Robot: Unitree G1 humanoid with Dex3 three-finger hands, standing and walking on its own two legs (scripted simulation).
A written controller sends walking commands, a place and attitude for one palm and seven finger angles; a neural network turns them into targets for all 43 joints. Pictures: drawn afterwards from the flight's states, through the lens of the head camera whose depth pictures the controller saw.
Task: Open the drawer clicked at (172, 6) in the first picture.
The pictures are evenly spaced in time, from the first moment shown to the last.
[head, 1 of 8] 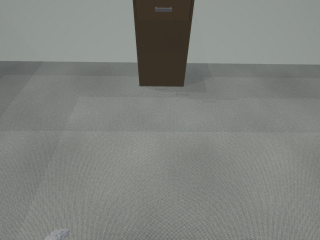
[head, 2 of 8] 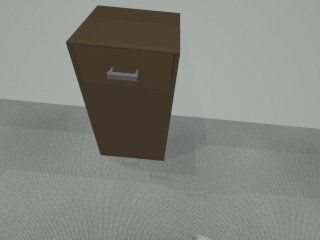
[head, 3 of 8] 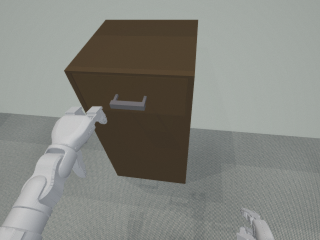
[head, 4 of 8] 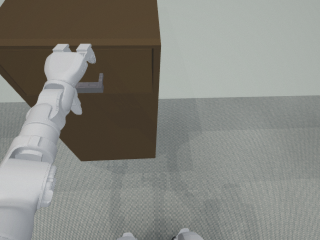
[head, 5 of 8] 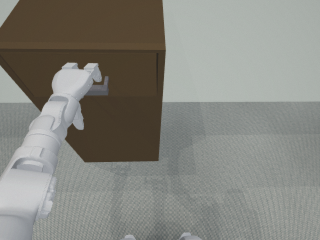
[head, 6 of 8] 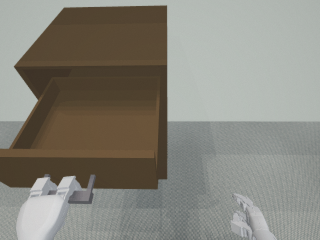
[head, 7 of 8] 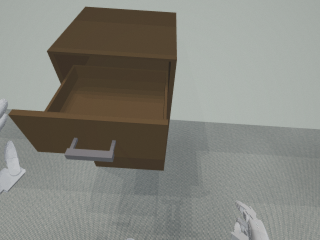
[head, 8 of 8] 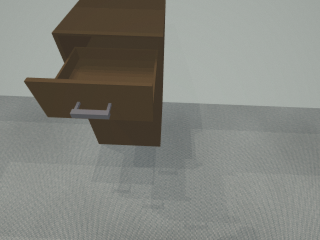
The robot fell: no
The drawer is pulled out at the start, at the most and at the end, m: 0.00 0.30 0.30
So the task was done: yes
